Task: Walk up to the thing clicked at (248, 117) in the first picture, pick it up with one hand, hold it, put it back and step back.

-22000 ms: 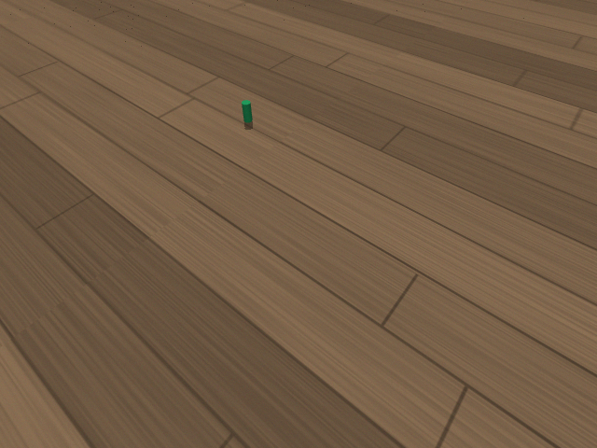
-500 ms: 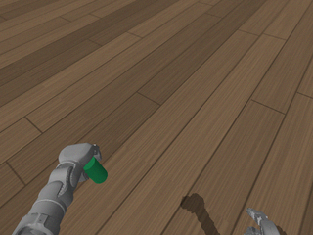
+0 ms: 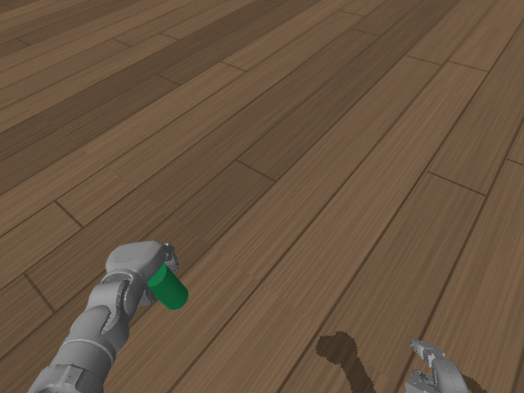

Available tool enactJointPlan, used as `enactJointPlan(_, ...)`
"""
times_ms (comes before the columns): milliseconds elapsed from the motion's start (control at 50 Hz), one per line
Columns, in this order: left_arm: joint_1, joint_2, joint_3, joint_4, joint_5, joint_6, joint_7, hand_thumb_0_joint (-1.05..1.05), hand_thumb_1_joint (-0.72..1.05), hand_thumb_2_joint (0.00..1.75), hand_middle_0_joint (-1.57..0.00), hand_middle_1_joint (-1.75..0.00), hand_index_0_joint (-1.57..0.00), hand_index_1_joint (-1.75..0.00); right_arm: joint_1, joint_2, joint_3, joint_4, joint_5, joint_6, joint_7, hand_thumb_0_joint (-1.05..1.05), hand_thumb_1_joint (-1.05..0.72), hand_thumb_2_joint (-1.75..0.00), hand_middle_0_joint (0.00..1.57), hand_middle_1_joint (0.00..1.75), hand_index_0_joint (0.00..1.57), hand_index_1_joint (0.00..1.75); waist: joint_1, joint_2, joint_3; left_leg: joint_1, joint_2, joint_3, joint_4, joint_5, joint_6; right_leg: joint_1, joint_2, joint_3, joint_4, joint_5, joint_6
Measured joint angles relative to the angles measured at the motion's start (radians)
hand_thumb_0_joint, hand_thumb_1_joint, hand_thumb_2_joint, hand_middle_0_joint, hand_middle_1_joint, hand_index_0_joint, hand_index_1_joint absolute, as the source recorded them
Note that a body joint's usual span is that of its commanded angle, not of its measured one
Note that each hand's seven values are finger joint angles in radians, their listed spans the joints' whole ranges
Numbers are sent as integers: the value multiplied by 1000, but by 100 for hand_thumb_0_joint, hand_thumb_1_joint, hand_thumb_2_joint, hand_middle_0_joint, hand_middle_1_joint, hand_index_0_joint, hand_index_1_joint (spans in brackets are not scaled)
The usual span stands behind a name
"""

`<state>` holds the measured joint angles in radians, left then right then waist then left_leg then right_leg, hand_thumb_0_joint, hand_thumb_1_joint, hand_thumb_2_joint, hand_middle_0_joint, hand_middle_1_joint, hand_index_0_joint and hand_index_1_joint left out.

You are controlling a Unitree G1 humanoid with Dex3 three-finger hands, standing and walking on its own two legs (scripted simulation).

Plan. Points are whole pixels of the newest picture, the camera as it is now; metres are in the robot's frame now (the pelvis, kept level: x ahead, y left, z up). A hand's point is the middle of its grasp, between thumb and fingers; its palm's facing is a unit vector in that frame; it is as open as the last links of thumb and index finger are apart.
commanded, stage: hold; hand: left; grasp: from above
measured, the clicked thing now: (165, 286) +0.32 +0.21 -0.09
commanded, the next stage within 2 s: crouch in 0.96 s
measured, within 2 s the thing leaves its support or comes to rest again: neither
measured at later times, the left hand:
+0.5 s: hand (140, 288) +0.28 +0.22 -0.02, palm faces -0.44 -0.07 -0.89, open 7.9 cm
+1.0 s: hand (138, 287) +0.29 +0.23 -0.02, palm faces -0.44 -0.07 -0.89, open 7.9 cm
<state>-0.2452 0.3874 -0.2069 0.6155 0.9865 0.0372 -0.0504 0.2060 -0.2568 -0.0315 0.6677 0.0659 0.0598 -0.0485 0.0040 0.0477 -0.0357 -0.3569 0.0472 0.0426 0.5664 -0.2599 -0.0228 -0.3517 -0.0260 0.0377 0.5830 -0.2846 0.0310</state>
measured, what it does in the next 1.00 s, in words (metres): stands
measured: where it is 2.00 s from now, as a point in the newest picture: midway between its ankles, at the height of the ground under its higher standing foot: outside the picture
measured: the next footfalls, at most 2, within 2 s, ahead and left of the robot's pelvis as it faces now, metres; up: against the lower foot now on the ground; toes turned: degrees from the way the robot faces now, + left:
none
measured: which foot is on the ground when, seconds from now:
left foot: down 0.00-1.00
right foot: down 0.00-1.00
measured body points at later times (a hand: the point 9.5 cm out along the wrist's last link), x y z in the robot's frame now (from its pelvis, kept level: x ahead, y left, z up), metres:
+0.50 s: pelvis -0.01 +0.00 +0.01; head -0.01 -0.02 +0.46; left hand +0.30 +0.22 +0.03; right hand +0.15 -0.25 -0.10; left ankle +0.02 +0.14 -0.73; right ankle +0.01 -0.14 -0.73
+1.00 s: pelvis +0.00 +0.00 +0.01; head +0.01 -0.02 +0.46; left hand +0.31 +0.23 +0.03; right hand +0.15 -0.24 -0.10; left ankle +0.02 +0.14 -0.73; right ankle +0.01 -0.14 -0.73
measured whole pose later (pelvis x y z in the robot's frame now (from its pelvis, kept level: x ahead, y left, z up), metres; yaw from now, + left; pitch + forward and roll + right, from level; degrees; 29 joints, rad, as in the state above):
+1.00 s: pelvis +0.00 +0.00 +0.01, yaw +0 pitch +1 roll +0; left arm -0.22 0.40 -0.21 0.56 0.98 0.03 -0.08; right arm 0.18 -0.25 -0.02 0.66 0.08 0.08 -0.06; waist 0.02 0.05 0.00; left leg -0.26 0.04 0.05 0.47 -0.21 -0.02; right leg -0.26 -0.03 0.04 0.48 -0.23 0.04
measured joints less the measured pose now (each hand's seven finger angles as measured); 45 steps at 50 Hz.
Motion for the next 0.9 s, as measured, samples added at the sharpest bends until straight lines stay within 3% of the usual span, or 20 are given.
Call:
enactJointPlan(520, 12, 13, -8, -49, -11, 0, -42, 13, 35, 39, -95, -67, -77, -51, -21, 5, 15, -16, 8, 9, -12, 1, -92, -90, 20, 30, 20, 30, 14, 1, 23, 76, -3, 8, -72, 42, 3, 71, -2, 6, -68, 42, 1)
enactJointPlan(900, 14, 16, 1, -56, -5, -6, -28, 12, 34, 41, -95, -69, -77, -52, -28, 8, 15, -7, 8, 13, -15, 1, -92, -90, 20, 30, 20, 30, 19, -1, 34, 90, -7, 7, -96, 50, 6, 88, -6, 5, -97, 52, 4)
